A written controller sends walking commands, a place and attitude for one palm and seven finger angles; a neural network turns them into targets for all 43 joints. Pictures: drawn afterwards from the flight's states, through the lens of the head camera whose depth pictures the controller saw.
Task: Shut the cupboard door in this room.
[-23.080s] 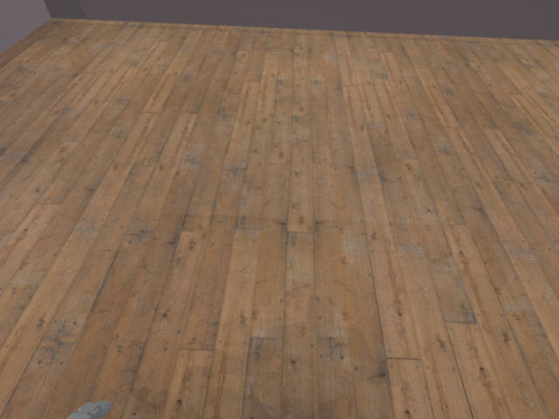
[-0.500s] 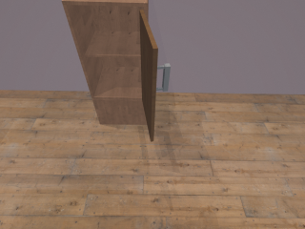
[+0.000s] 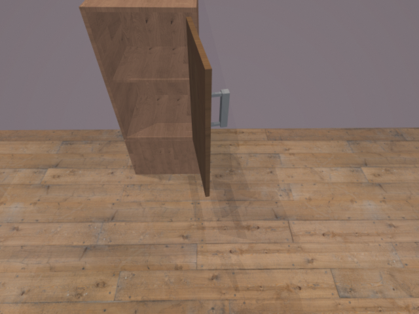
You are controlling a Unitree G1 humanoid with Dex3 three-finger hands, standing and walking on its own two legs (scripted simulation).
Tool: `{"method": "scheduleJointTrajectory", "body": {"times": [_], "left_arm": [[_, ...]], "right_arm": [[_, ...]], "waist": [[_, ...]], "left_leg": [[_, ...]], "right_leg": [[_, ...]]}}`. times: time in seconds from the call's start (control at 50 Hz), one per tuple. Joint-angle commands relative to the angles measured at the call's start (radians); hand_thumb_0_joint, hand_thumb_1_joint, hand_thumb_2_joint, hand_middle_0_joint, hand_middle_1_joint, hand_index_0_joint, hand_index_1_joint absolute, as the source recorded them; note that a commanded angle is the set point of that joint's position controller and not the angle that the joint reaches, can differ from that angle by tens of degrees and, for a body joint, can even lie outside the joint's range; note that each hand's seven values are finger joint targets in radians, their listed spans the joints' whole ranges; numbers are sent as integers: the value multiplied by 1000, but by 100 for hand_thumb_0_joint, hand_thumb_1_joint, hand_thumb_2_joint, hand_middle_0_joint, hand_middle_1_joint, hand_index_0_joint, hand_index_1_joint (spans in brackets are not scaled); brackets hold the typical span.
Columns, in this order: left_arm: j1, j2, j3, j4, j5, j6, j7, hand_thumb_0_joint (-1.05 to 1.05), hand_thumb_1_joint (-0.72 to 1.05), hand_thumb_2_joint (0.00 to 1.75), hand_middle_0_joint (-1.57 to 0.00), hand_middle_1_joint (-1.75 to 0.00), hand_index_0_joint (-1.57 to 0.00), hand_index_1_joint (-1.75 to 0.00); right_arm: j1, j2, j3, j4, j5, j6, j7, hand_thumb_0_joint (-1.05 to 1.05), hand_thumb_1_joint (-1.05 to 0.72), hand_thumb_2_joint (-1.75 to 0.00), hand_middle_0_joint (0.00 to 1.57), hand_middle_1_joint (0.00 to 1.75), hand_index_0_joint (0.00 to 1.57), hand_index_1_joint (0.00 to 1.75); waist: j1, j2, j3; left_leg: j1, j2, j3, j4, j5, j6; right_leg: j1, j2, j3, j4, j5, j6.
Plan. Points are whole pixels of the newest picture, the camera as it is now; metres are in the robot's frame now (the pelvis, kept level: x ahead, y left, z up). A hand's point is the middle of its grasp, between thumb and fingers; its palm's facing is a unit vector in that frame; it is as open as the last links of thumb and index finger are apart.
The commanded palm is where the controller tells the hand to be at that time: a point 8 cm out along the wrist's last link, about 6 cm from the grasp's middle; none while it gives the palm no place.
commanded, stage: stand and wait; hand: left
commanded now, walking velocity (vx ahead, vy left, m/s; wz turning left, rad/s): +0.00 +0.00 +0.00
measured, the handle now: (217, 109) +0.70 +0.02 -0.02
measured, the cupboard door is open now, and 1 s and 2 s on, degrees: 100 100 100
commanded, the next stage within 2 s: turn or walk to find it in 0.74 s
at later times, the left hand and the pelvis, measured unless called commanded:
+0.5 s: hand out of the picture -0.01 +0.17 -0.18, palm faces +0.04 -0.98 -0.18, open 7.4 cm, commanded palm none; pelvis +0.00 +0.00 +0.00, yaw +0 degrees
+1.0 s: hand out of the picture +0.04 +0.21 -0.17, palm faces +0.09 -0.96 -0.26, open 7.4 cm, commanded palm none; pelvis -0.01 +0.00 +0.00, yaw +4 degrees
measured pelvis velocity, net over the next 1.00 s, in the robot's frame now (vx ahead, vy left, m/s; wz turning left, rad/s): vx -0.01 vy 0.00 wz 0.06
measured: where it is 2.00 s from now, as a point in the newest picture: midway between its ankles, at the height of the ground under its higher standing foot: outside the picture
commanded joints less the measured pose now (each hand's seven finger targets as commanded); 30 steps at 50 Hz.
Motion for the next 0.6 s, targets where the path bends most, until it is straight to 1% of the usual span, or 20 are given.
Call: {"method": "scheduleJointTrajectory", "body": {"times": [0.0,0.04,0.08,0.12,0.18,0.24,0.3,0.34,0.48,0.52,0.58], "left_arm": [[77,83,8,-16,1,-9,7,0,90,90,-20,-30,-20,-30],[75,87,9,-18,1,-10,7,0,90,90,-20,-30,-20,-30],[69,91,9,-20,1,-9,6,0,90,90,-20,-30,-20,-30],[72,93,9,-20,3,-10,6,0,90,90,-20,-30,-20,-30],[67,102,11,-22,2,-13,4,0,90,90,-20,-30,-20,-30],[62,108,12,-25,2,-13,4,0,90,90,-20,-30,-20,-30],[61,118,15,-26,3,-15,3,0,90,90,-20,-30,-20,-30],[54,125,15,-28,3,-16,2,0,90,90,-20,-30,-20,-30],[30,153,23,-36,4,-19,-1,0,90,90,-20,-30,-20,-30],[19,160,25,-40,4,-18,-1,0,90,90,-20,-30,-20,-30],[3,185,29,-46,5,-21,-4,0,90,90,-20,-30,-20,-30]], "right_arm": [[79,-94,-20,-17,4,-9,-1,0,-90,-90,20,30,20,30],[79,-95,-21,-17,4,-9,-1,0,-90,-90,20,30,20,30],[78,-96,-21,-15,4,-8,0,0,-90,-90,20,30,20,30],[72,-95,-23,-18,5,-6,2,0,-90,-90,20,30,20,30],[73,-106,-25,-21,4,-7,2,0,-90,-90,20,30,20,30],[67,-112,-26,-24,4,-6,2,0,-90,-90,20,30,20,30],[57,-124,-29,-28,5,-8,2,0,-90,-90,20,30,20,30],[52,-132,-30,-30,3,-8,2,0,-90,-90,20,30,20,30],[24,-169,-37,-43,3,-14,1,0,-90,-90,20,30,20,30],[15,-176,-37,-47,3,-13,2,0,-90,-90,20,30,20,30],[-1,-202,-40,-54,3,-17,3,0,-90,-90,20,30,20,30]], "waist": [[4,-9,48],[4,-11,45],[3,1,60],[3,-1,68],[0,-3,57],[1,4,64],[1,11,47],[0,0,52],[0,10,35],[1,15,49],[2,5,32]], "left_leg": [[-89,94,-84,-73,177,21],[-87,94,-82,-74,174,22],[-98,92,-84,-81,147,20],[-98,91,-83,-82,131,21],[-96,90,-85,-79,136,22],[-99,89,-86,-82,111,22],[-88,91,-85,-75,122,23],[-88,91,-86,-78,120,22],[-74,98,-91,-83,146,25],[-84,99,-94,-90,131,25],[-73,101,-97,-91,159,27]], "right_leg": [[28,-94,97,-68,187,-3],[28,-96,99,-69,190,-5],[21,-94,102,-77,159,-5],[10,-95,102,-84,141,-5],[19,-95,106,-86,153,-8],[10,-95,107,-95,120,-9],[17,-96,106,-94,136,-11],[12,-96,111,-95,136,-12],[25,-96,109,-91,166,-16],[19,-95,110,-94,145,-15],[35,-99,110,-91,181,-18]]}}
